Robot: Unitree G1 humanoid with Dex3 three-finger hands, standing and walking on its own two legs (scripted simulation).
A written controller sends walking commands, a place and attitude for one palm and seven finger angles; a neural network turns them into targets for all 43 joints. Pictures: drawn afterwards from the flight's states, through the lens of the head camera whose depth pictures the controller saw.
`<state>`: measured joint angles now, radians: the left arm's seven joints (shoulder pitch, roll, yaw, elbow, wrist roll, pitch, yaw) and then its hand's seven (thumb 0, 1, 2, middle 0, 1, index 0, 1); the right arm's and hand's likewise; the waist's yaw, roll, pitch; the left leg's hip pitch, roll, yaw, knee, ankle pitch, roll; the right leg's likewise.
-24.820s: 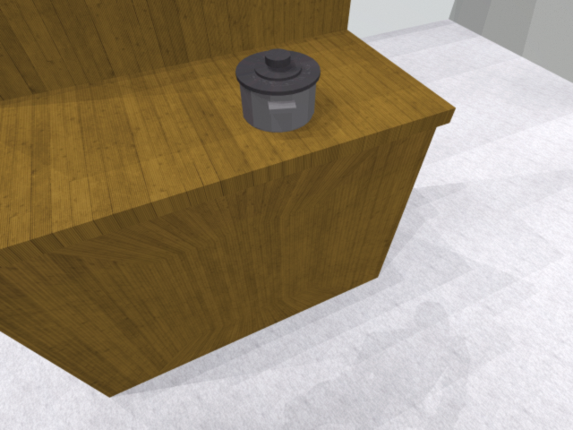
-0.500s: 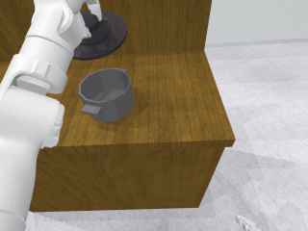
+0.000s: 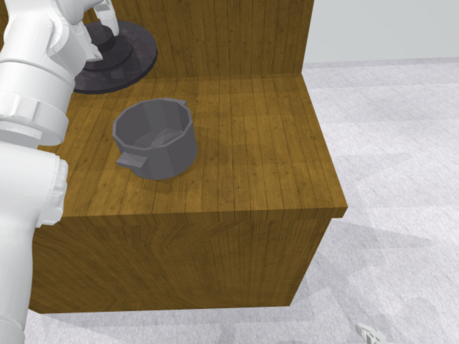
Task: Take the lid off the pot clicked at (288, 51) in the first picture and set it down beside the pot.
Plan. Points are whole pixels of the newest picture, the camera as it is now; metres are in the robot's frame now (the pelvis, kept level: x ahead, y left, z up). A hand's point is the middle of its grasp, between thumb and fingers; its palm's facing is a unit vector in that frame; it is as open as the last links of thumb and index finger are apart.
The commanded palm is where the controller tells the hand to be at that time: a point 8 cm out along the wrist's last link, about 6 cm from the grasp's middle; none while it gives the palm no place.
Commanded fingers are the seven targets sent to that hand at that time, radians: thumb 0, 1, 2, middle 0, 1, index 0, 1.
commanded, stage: move the lid sideways beside the pot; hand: left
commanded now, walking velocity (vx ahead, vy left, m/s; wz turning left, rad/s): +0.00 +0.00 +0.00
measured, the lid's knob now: (97, 39) +0.51 +0.19 +0.29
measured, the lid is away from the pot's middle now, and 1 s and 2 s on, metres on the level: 0.05 0.18 0.22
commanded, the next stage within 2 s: lower the lid onto the table in 1.82 s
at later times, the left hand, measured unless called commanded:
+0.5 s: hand (39, 45) +0.46 +0.25 +0.30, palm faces -0.17 -0.06 -0.98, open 8.4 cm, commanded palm +0.45 +0.26 +0.37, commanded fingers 0.00 0.60 1.08 -0.90 -1.08 -0.73 -0.98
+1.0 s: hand out of the picture +0.46 +0.32 +0.29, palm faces -0.18 -0.08 -0.98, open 8.4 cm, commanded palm +0.45 +0.32 +0.37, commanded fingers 0.00 0.60 1.08 -0.90 -1.08 -0.73 -0.98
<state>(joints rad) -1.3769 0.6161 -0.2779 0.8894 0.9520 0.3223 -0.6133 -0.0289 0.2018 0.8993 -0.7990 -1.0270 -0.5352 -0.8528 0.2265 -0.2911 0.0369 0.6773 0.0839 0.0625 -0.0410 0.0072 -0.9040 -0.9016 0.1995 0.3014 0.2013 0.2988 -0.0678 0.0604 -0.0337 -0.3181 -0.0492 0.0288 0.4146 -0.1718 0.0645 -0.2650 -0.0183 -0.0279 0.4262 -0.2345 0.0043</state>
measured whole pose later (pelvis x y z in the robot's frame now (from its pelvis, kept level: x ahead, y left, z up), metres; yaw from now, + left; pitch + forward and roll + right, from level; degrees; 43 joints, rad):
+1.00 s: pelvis +0.01 +0.01 +0.00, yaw +0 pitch +6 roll -1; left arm -1.33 0.87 -0.16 0.94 0.99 0.16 -0.63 -0.03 0.21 0.90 -0.80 -1.03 -0.53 -0.85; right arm 0.27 -0.30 0.04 0.68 0.10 0.10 -0.06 0.01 -0.90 -0.90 0.20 0.30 0.20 0.30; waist -0.08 0.05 -0.01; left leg -0.34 -0.05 0.02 0.43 -0.18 0.08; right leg -0.26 -0.02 -0.03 0.37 -0.21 0.02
